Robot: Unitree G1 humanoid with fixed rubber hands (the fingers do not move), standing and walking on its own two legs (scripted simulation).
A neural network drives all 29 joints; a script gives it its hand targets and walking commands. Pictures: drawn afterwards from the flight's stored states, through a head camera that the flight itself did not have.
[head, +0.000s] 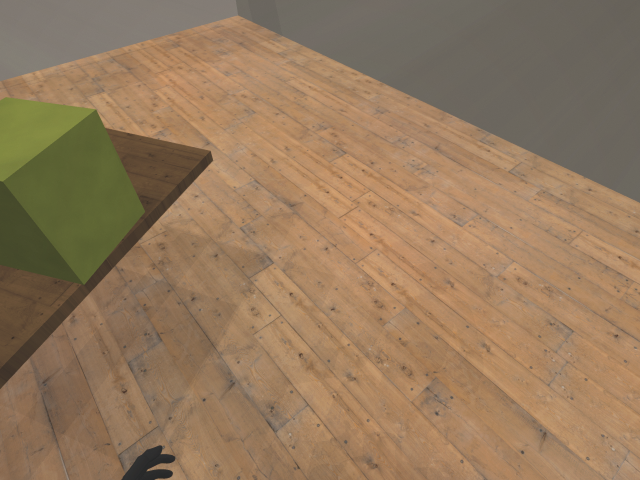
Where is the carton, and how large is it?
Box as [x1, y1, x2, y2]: [0, 97, 144, 284]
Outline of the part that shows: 5,97 0,100 0,264 84,284 140,217 144,210 95,109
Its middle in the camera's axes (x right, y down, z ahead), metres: -0.52 -0.09 +0.73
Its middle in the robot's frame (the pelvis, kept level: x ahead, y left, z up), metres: +0.61 +0.57 +0.01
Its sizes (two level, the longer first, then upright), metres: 0.210 0.200 0.250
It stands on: a table, 0.63 m high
